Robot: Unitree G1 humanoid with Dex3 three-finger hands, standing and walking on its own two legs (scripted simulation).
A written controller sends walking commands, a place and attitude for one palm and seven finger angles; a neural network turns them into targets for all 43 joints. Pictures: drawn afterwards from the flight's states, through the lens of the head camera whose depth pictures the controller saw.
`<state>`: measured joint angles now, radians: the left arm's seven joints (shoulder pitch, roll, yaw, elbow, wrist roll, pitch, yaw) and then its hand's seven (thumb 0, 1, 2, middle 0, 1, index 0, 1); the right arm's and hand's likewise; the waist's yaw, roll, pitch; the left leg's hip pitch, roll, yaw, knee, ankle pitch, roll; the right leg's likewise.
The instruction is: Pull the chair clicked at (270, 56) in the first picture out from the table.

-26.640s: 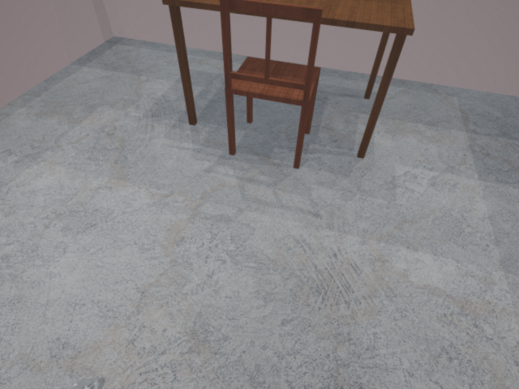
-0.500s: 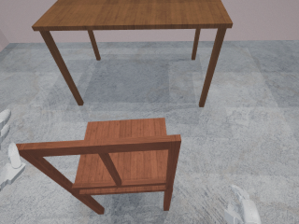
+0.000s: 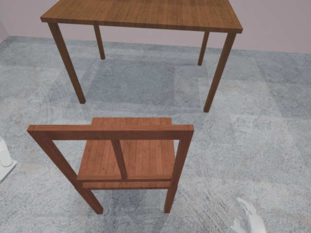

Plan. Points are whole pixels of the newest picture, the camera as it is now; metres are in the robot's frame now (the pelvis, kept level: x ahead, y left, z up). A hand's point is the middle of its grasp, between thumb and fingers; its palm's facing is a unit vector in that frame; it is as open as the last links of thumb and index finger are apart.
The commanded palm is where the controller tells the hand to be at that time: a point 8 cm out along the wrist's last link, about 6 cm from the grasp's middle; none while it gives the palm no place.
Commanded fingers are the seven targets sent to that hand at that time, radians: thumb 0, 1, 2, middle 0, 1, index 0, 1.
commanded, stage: step back with the hand held close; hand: left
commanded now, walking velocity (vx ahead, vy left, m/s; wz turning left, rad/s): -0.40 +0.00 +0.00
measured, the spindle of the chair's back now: (120, 160) +0.35 +0.15 -0.10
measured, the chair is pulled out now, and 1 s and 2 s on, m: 0.65 0.65 0.65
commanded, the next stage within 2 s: stop stepping back and stand still in 1.18 s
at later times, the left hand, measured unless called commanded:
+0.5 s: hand (19, 164) +0.19 +0.26 +0.17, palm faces +0.47 -0.73 -0.49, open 7.4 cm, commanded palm +0.13 +0.29 +0.19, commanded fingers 0.00 0.90 0.90 -0.20 -0.30 -0.20 -0.30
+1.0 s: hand (30, 193) +0.15 +0.21 +0.18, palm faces +0.31 -0.80 -0.52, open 7.4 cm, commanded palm +0.09 +0.27 +0.19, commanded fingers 0.00 0.90 0.90 -0.20 -0.30 -0.20 -0.30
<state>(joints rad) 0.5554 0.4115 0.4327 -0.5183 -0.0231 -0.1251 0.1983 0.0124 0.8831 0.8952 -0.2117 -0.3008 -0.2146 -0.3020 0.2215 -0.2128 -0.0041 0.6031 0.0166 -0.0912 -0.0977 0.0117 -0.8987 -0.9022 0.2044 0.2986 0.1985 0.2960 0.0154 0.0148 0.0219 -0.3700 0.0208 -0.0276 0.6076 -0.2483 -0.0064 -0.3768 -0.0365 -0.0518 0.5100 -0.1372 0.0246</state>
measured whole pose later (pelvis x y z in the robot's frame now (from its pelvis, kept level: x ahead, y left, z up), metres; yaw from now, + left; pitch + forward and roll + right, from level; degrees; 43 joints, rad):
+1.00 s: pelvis -0.06 -0.03 +0.01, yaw -1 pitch +3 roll -2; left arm 0.59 0.43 0.40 -0.60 -0.05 -0.25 0.12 0.01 0.88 0.89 -0.21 -0.30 -0.22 -0.30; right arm 0.13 -0.19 -0.02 0.66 0.00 -0.12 -0.05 0.01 -0.90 -0.90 0.21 0.30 0.20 0.30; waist 0.02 0.03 0.03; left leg -0.50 0.04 -0.06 0.73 -0.29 -0.04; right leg -0.30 0.04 -0.03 0.48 -0.24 -0.02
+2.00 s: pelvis -0.23 -0.06 +0.01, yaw +2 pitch -2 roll -1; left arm 0.54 0.35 0.38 -0.41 -0.02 -0.18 0.17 0.01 0.88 0.90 -0.21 -0.30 -0.21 -0.30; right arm 0.27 -0.19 0.00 0.68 0.01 -0.12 -0.05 0.01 -0.90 -0.90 0.21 0.30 0.20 0.30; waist 0.00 0.03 -0.02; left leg -0.24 0.02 0.00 0.54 -0.27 0.01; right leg -0.23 0.01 -0.04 0.49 -0.23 -0.02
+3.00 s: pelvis -0.22 -0.06 +0.01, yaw +3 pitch -2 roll +0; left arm 0.34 0.11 -0.02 1.07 0.01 0.02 0.03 0.00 0.90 0.90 -0.20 -0.30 -0.20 -0.30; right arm 0.34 -0.12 0.02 1.08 -0.01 0.00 -0.02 0.00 -0.90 -0.90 0.20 0.30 0.19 0.30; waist 0.00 0.01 0.05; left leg -0.19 0.00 0.01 0.46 -0.24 0.00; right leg -0.20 -0.01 -0.04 0.46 -0.23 -0.01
